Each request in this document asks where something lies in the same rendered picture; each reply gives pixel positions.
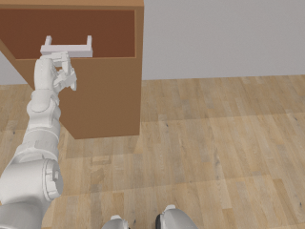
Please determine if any drawer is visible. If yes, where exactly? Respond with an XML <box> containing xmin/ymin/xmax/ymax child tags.
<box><xmin>0</xmin><ymin>8</ymin><xmax>135</xmax><ymax>59</ymax></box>

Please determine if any robot right shin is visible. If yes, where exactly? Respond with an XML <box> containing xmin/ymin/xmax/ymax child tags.
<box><xmin>160</xmin><ymin>204</ymin><xmax>175</xmax><ymax>229</ymax></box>

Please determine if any left robot thigh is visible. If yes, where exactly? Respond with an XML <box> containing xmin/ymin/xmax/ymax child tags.
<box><xmin>101</xmin><ymin>219</ymin><xmax>129</xmax><ymax>229</ymax></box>

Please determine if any left robot forearm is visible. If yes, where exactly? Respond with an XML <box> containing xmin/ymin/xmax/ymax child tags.
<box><xmin>0</xmin><ymin>89</ymin><xmax>61</xmax><ymax>204</ymax></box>

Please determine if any left robot hand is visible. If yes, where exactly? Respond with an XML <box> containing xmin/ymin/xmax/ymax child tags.
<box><xmin>33</xmin><ymin>51</ymin><xmax>77</xmax><ymax>96</ymax></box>

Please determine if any left robot upper arm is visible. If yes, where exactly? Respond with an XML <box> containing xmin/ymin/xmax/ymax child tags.
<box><xmin>0</xmin><ymin>158</ymin><xmax>64</xmax><ymax>229</ymax></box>

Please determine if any handle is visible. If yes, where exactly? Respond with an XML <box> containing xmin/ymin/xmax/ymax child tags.
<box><xmin>40</xmin><ymin>35</ymin><xmax>93</xmax><ymax>58</ymax></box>

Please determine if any cabinet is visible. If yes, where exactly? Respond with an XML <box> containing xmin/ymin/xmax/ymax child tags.
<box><xmin>0</xmin><ymin>0</ymin><xmax>145</xmax><ymax>139</ymax></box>

